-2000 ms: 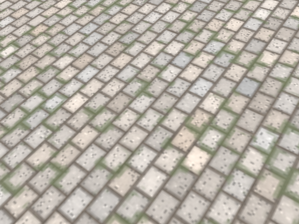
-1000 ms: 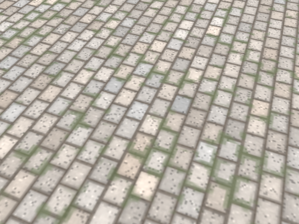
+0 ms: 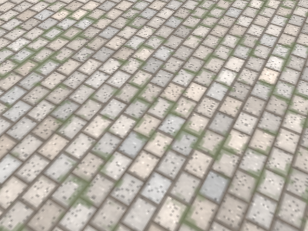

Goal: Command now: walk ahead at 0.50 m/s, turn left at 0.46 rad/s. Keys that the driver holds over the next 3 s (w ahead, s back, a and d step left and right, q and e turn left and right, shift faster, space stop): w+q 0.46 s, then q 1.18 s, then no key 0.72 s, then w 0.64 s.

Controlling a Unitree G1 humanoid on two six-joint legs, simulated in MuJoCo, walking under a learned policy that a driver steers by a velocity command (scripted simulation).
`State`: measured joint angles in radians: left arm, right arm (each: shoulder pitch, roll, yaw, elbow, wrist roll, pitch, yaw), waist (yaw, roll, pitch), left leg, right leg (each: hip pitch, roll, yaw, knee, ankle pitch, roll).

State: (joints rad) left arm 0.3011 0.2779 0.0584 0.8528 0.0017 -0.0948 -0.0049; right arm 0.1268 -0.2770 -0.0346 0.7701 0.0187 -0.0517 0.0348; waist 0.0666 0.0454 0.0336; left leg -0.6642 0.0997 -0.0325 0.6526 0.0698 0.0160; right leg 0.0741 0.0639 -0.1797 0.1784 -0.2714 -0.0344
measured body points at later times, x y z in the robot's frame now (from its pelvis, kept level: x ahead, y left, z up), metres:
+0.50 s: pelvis +0.29 +0.05 +0.00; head +0.33 +0.08 +0.45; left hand +0.45 +0.34 -0.08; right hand +0.43 -0.22 -0.10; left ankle +0.21 +0.12 -0.74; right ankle +0.52 -0.07 -0.70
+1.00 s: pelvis +0.44 +0.07 +0.00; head +0.47 +0.11 +0.45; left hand +0.39 +0.39 -0.11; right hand +0.74 -0.06 -0.08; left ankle +0.41 +0.20 -0.72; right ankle +0.53 -0.03 -0.74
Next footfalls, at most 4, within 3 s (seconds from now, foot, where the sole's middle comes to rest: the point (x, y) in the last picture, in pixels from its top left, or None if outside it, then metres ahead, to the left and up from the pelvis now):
0.12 left None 0.25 0.12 -0.77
0.58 right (172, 210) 0.56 -0.01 -0.77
1.04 left None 0.44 0.22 -0.77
1.50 right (157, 203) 0.59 0.05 -0.77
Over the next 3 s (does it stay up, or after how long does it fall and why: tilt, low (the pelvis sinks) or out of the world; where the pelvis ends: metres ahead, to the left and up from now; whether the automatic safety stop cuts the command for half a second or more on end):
stays up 0.55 0.28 -0.01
